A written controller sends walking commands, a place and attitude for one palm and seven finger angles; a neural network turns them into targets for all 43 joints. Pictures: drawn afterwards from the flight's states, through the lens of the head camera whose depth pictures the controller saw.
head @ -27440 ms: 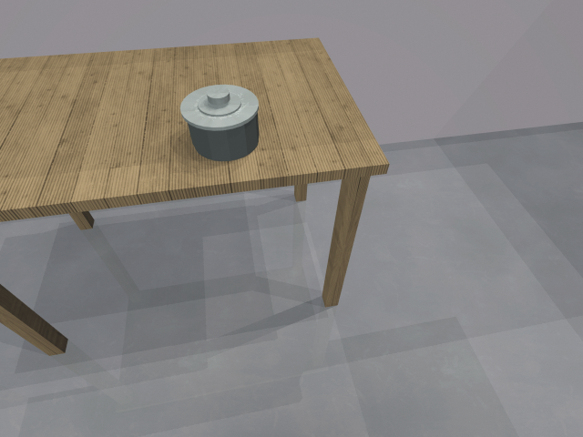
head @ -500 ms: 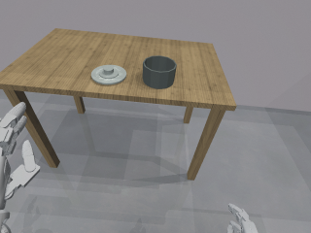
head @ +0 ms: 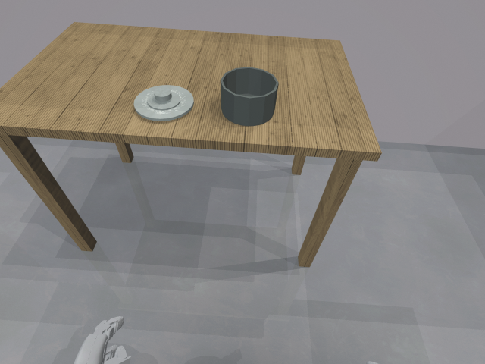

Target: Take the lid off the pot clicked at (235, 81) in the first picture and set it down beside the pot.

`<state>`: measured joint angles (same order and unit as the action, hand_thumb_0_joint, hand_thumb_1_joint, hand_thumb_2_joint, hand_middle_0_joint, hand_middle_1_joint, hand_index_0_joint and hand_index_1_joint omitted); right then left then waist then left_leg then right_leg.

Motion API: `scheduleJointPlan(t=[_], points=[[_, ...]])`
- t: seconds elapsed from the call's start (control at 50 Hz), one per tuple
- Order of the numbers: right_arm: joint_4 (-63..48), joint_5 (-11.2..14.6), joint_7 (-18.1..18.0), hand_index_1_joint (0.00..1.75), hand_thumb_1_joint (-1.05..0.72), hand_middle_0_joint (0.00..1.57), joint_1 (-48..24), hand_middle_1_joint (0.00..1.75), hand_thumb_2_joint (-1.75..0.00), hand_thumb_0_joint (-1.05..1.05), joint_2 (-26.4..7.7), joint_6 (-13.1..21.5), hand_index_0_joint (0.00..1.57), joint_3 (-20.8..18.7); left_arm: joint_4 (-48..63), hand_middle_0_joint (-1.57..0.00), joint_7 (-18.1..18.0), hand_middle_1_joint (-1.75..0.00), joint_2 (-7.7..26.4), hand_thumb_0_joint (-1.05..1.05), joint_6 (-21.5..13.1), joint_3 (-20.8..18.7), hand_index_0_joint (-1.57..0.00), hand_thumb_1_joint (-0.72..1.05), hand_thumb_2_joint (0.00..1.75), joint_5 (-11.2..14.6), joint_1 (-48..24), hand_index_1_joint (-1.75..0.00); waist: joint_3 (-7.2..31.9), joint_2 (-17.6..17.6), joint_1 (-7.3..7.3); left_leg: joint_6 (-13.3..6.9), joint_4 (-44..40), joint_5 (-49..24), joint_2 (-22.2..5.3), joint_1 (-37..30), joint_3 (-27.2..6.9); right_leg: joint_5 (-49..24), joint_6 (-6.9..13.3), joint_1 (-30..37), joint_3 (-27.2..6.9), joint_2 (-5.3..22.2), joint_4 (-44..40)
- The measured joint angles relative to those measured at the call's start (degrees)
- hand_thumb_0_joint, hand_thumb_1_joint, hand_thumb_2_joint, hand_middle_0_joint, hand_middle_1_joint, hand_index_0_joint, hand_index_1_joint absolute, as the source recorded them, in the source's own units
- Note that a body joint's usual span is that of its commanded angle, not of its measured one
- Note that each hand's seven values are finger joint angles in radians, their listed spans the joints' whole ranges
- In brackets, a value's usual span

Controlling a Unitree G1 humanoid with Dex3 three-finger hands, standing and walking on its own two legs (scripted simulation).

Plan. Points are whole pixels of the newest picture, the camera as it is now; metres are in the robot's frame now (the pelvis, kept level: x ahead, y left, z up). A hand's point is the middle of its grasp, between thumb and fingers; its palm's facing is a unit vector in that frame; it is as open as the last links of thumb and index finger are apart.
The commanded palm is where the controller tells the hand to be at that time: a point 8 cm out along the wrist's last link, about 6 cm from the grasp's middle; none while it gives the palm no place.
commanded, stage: let the arm hang, fingers relaxed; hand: left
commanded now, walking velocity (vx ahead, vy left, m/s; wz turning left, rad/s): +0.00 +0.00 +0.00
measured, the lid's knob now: (162, 94) +0.78 +0.23 +0.01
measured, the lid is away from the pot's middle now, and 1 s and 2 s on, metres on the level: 0.24 0.24 0.24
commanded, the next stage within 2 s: look to check the result in 0.88 s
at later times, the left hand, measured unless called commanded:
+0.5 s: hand out of the picture +0.06 +0.17 -0.16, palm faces +0.04 -0.98 -0.19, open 7.4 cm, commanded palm none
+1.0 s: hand out of the picture +0.05 +0.16 -0.16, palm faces +0.04 -0.98 -0.19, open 7.3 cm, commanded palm none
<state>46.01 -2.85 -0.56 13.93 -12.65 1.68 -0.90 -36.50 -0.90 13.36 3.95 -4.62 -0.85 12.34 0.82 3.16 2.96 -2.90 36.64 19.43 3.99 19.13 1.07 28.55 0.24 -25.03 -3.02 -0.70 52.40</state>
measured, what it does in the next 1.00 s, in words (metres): stands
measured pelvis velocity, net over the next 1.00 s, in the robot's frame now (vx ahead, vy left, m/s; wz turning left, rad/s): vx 0.03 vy -0.01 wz -0.01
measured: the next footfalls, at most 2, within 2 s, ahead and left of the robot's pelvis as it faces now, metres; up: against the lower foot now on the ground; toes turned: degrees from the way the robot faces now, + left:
none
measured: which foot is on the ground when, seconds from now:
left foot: down 0.00-1.00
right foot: down 0.00-1.00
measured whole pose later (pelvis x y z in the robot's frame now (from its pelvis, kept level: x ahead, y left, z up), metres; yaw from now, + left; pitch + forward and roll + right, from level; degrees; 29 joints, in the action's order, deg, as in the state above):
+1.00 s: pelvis +0.03 -0.01 +0.02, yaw +0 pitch +0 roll -1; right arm 62.4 -0.6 -2.9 17.7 -6.0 0.3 -1.6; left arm -63.1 -2.3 8.8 0.2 -1.6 -0.2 14.4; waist -2.9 0.5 0.8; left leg -1.8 26.6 18.7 0.5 7.6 2.1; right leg 16.1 1.8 -9.1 -1.9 -3.2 25.7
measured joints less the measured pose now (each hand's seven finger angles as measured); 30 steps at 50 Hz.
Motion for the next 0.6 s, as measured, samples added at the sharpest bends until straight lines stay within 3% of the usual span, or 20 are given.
scheduleJointPlan(t=[0.02,0.06,0.1,0.14,0.22,0.4,0.6], points=[[0.65,0.15,-0.26,0.29,-0.9,0.2,0.34,0.3,-0.9,0.01,0.45,-0.04,0.21,0.13,-3.5,-0.2,0.31,-0.29,-1.07,0.01,0.07,1.27,-0.19,0.91,0.9,0.18,0.08,-0.3,-1.14,0.41,0.08,0.37,-0.9,-0.31,-0.26,-0.84,0.05,-0.81,0.02,0.98,0.14,-0.12,-2.71],[2.23,0.9,-0.53,0.29,-0.9,0.2,1.42,0.3,-0.9,0.01,1.22,-0.32,0.21,0.25,-8.38,-0.2,1.0,-0.29,-3.06,0.02,-0.83,3.55,-0.19,0.91,0.9,0.36,1.44,-0.3,-2.87,1.35,-0.2,1.26,-1.23,-0.1,-0.66,-1.87,0.25,-9.97,0.51,4.88,-0.19,0.0,-12.68],[4.66,1.86,-0.57,0.29,-0.9,0.2,2.39,0.3,-0.9,0.01,1.87,-1.08,0.21,-0.29,-11.36,-0.21,-0.31,-0.29,-4.18,-0.01,-2.86,2.44,-0.2,0.96,0.9,1.31,1.84,-0.3,-4.35,0.56,-0.56,2.05,0.12,1.27,-2.0,-1.88,-1.06,-10.28,1.68,6.63,1.13,-1.25,-14.83],[7.28,1.94,-0.54,0.29,-0.9,0.2,3.42,0.3,-0.9,0.01,2.35,-2.13,0.21,-0.94,-13.68,-0.21,-0.31,-0.3,-3.58,-0.03,-3.7,2.52,-0.2,1.0,0.9,0.68,1.84,-0.3,-4.95,-0.67,-1.02,2.35,1.86,3.29,-3.15,-1.8,-1.91,-9.43,2.55,8.43,2.7,-2.3,-17.3],[10.65,2.14,-0.67,0.29,-0.9,0.2,4.56,0.3,-0.9,0.01,3.19,-2.7,0.2,-1.6,-17.85,-0.21,-0.61,-0.3,-2.43,-0.03,-4.16,2.35,-0.2,0.98,0.9,0.32,2.47,-0.3,-5.09,-1.81,-1.66,2.01,0.14,1.42,-4.19,-3.41,-1.25,-11.13,2.91,11.17,3.38,-3.28,-22.47],[13.22,2.23,-2.18,0.29,-0.9,0.2,4.12,0.3,-0.9,0.01,6.15,-1.59,0.2,-0.75,-23.88,-0.2,-0.9,-0.29,-2.25,0.0,-3.26,2.67,-0.2,0.93,0.9,1.03,1.97,-0.3,-4.53,-1.9,-2.17,1.18,-8.03,-0.1,-3.64,-8.91,0.18,-11.83,1.73,13.78,1.96,-2.65,-25.29],[15.25,2.15,-2.38,0.29,-0.93,0.2,2.88,0.3,-0.9,0.02,5.75,-1.65,0.21,-1.16,-25.35,-0.2,-1.46,-0.29,-4.17,0.01,-3.7,3.01,-0.2,0.93,0.9,0.72,0.8,-0.3,-3.39,-2.8,-2.15,1.04,-9.13,-0.15,-3.41,-11.05,0.6,-11.81,1.57,15.65,1.5,-2.44,-26.0]])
